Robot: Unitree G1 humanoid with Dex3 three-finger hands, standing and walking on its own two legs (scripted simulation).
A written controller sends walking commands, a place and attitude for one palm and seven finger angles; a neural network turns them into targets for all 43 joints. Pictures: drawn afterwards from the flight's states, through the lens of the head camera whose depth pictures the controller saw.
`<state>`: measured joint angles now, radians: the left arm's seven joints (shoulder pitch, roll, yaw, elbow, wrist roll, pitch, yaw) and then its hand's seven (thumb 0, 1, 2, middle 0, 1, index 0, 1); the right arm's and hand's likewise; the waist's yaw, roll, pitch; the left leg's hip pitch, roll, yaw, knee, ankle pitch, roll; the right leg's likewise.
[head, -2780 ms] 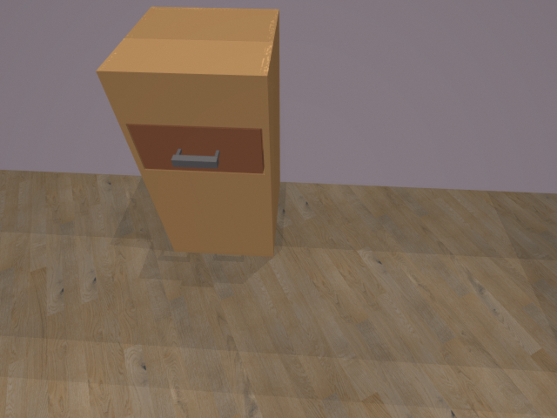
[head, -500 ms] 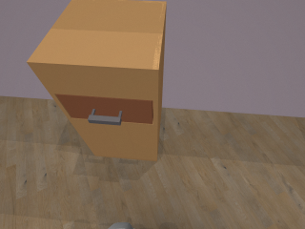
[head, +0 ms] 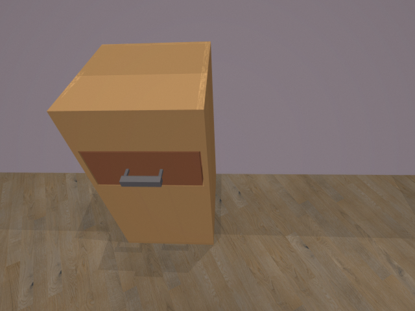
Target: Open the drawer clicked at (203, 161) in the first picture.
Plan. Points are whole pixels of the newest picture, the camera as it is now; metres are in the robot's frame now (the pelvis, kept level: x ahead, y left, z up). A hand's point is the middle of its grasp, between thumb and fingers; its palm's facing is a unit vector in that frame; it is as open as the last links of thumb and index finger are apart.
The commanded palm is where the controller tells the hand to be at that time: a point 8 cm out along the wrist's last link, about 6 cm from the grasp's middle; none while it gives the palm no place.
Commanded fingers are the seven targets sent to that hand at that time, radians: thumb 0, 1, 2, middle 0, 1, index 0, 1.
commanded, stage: come to a stop and stand still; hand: left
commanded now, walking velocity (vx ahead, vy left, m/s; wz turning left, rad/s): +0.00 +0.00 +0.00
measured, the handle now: (142, 176) +0.56 +0.27 -0.17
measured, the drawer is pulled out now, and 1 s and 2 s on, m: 0.00 0.00 0.00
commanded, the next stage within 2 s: look again from close up in 1.24 s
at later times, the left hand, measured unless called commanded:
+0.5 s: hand out of the picture +0.01 +0.16 -0.15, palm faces +0.04 -0.98 -0.20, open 7.4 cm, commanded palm none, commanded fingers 0.00 0.90 0.90 -0.20 -0.30 -0.20 -0.30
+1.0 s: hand out of the picture +0.06 +0.15 -0.15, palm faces +0.06 -0.98 -0.21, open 7.4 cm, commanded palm none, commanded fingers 0.00 0.90 0.90 -0.20 -0.30 -0.20 -0.30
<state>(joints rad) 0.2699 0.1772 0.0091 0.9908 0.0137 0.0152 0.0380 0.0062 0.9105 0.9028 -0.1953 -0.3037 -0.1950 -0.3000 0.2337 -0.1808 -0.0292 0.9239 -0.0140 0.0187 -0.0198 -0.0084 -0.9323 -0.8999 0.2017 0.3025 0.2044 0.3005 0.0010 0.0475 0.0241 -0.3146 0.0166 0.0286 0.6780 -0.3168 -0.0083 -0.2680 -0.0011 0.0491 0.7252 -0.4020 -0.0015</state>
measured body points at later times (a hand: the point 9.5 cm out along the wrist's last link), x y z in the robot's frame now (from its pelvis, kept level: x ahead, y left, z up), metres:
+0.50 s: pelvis +0.02 -0.01 +0.02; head +0.04 -0.03 +0.47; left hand +0.01 +0.21 -0.14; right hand -0.02 -0.23 -0.15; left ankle +0.03 +0.13 -0.72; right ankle -0.01 -0.12 -0.72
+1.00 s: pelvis +0.06 -0.02 +0.02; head +0.08 -0.04 +0.47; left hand +0.06 +0.20 -0.14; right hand +0.09 -0.25 -0.15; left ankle +0.03 +0.13 -0.72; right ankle -0.01 -0.12 -0.72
